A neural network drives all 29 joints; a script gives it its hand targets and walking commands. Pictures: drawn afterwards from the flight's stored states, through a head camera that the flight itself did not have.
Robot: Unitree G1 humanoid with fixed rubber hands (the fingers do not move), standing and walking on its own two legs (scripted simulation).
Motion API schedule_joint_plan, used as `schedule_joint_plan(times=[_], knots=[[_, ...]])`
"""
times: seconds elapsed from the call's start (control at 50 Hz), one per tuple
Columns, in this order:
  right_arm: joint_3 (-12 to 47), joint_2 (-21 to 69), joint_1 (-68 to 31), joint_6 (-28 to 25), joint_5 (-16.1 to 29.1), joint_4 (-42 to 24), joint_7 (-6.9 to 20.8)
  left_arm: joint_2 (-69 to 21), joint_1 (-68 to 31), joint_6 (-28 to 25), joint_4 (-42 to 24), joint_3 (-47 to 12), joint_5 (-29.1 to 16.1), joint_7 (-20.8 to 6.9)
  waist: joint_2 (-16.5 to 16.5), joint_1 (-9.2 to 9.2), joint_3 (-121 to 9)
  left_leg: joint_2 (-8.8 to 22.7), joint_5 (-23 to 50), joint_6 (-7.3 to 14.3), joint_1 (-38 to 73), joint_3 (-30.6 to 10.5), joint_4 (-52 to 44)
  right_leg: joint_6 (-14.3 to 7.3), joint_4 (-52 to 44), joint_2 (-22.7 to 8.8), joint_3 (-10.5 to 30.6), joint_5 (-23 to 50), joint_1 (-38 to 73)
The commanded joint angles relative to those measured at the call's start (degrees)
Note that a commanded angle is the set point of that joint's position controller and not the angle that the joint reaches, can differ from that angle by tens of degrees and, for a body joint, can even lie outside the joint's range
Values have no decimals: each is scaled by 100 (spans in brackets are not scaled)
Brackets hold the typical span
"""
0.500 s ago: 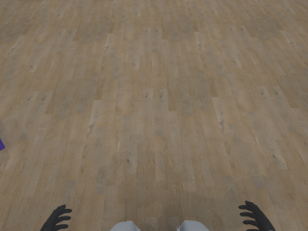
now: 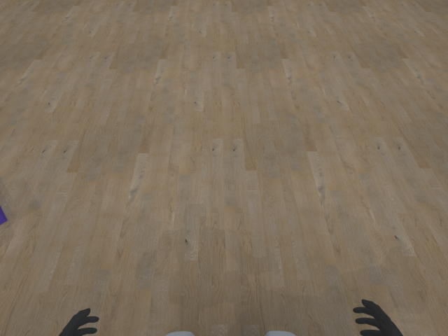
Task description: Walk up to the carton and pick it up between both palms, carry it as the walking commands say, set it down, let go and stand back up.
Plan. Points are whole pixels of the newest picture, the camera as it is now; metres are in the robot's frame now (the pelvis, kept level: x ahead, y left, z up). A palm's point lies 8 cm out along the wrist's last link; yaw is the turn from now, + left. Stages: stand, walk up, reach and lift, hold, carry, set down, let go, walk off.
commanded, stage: stand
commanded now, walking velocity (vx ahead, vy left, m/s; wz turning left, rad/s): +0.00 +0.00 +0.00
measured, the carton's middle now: out of the picture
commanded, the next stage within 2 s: walk up in 1.12 s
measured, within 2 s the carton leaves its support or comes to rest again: neither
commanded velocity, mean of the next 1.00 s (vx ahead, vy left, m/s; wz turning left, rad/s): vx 0.00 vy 0.00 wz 0.00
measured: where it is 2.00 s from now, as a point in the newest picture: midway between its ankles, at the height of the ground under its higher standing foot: outside the picture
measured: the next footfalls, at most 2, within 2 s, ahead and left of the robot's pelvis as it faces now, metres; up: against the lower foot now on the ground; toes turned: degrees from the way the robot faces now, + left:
right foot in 1.98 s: +0.10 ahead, -0.11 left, +0.00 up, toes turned +16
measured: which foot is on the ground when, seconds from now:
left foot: down 0.00-1.00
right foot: down 0.00-1.00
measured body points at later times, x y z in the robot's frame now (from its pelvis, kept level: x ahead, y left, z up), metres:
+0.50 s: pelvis +0.01 +0.00 +0.02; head +0.02 +0.00 +0.47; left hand +0.10 +0.29 -0.11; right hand +0.12 -0.30 -0.11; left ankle +0.01 +0.11 -0.72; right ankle +0.00 -0.13 -0.72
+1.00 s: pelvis +0.00 +0.00 +0.02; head +0.02 -0.01 +0.47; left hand +0.08 +0.30 -0.11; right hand +0.10 -0.31 -0.11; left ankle +0.01 +0.11 -0.72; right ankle +0.00 -0.13 -0.72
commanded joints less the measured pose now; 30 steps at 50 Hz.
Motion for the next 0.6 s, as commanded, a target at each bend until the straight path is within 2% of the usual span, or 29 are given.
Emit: schedule_joint_plan(times=[0.0, 0.04, 0.06, 0.08, 0.1, 0.14, 0.18, 0.22, 0.26, 0.28, 0.3, 0.32, 0.38, 0.42, 0.46, 0.48, 0.5, 0.54, 0.56, 0.58], knots=[[-321, -1118, -318, -151, 36, -270, -66, 1131, -284, -157, -276, 278, -50, 48, 120, -6, -682, 656, 1260, 354, 197, -728, -902, -427, -588, -376, 345, 1006, 394], [-309, -1158, -334, -147, 33, -166, -73, 1123, -217, -148, -173, 287, -79, 40, -90, 80, -831, 639, 1229, 310, 360, -652, -865, -413, -687, -439, 414, 993, 472], [-306, -1120, -414, -144, 7, -129, -74, 1084, -355, -114, -134, 258, -63, 58, -80, 45, -728, 682, 1370, 328, 331, -663, -972, -433, -759, -496, 484, 942, 417], [-288, -1065, -487, -132, 22, -115, -90, 938, -351, -121, -103, 233, -16, 58, -217, 45, -658, 598, 1245, 289, 405, -621, -911, -382, -916, -442, 399, 994, 451], [-293, -1054, -362, -136, 64, -77, -78, 1159, -409, -129, -94, 260, -36, 72, -108, 1, -864, 571, 1409, 270, 428, -613, -919, -427, -810, -492, 448, 1067, 612], [-266, -1040, -415, -157, 35, 94, -80, 1060, -369, -133, 1, 191, -34, 64, -262, 37, -763, 633, 1477, 282, 611, -596, -920, -401, -1024, -546, 476, 1266, 482], [-285, -1187, -565, -93, 61, 125, -66, 1145, -275, -146, 81, 215, -58, 83, -88, 70, -571, 625, 1670, 280, 607, -664, -1074, -348, -1063, -501, 396, 1431, 521], [-230, -1064, -468, -78, 69, 248, -51, 1200, -413, -120, 211, 245, -42, 100, -1, -32, -783, 637, 1551, 261, 723, -580, -1094, -320, -1146, -537, 431, 1415, 708], [-262, -1109, -444, -63, 91, 359, -69, 1165, -349, -103, 249, 216, -74, 87, -109, 20, -557, 638, 1372, 272, 685, -624, -1258, -346, -1353, -557, 469, 1217, 603], [-241, -1060, -485, -71, 71, 341, -70, 1082, -494, -154, 297, 197, -25, 103, 37, -71, -467, 636, 1446, 264, 612, -614, -1315, -354, -1363, -575, 469, 1170, 578], [-211, -990, -456, -81, 75, 416, -62, 1165, -508, -147, 305, 223, -22, 78, -147, -41, -577, 619, 1495, 197, 741, -567, -1396, -310, -1375, -528, 413, 1234, 684], [-214, -1077, -455, -68, 79, 451, -66, 1133, -475, -136, 349, 217, 8, 80, -136, -23, -502, 660, 1576, 193, 802, -608, -1384, -315, -1439, -534, 385, 1216, 686], [-210, -1075, -604, -101, 56, 437, -95, 1050, -536, -112, 414, 184, -35, 70, 151, 8, -623, 683, 1648, 159, 838, -614, -1537, -297, -1520, -558, 364, 1305, 864], [-186, -1111, -568, -90, 82, 560, -95, 1009, -569, -112, 476, 149, -42, 67, 78, 41, -655, 721, 1576, 159, 892, -669, -1711, -266, -1561, -560, 370, 1263, 991], [-224, -1167, -562, -65, 82, 590, -104, 1191, -570, -98, 594, 197, -44, 100, -105, -61, -729, 733, 1911, 187, 1073, -618, -1648, -278, -1667, -572, 364, 1613, 958], [-210, -1201, -499, -69, 88, 626, -93, 1125, -554, -93, 565, 178, -51, 93, 62, 12, -784, 722, 2088, 173, 1036, -591, -1607, -264, -1643, -610, 352, 1812, 1143], [-197, -1059, -586, -76, 111, 680, -103, 1221, -489, -113, 608, 208, -73, 102, -128, 12, -821, 726, 2084, 174, 1093, -610, -1687, -269, -1604, -578, 335, 1886, 1196], [-210, -1096, -545, -80, 103, 737, -99, 1120, -476, -124, 691, 174, -60, 91, 203, -1, -704, 720, 2037, 125, 1082, -595, -1706, -247, -1705, -580, 350, 1714, 1171], [-195, -1144, -608, -63, 70, 728, -107, 1175, -576, -88, 679, 206, -38, 76, -31, 58, -633, 717, 2098, 114, 1013, -567, -1757, -271, -1694, -602, 366, 1722, 1198], [-177, -1092, -566, -44, 83, 764, -102, 1092, -610, -94, 695, 165, -52, 85, -66, 19, -580, 733, 1913, 131, 978, -569, -1744, -248, -1752, -602, 327, 1657, 1172]])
